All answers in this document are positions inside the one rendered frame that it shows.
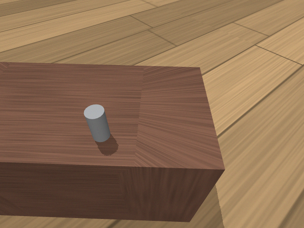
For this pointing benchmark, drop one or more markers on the can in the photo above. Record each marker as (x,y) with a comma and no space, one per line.
(97,122)

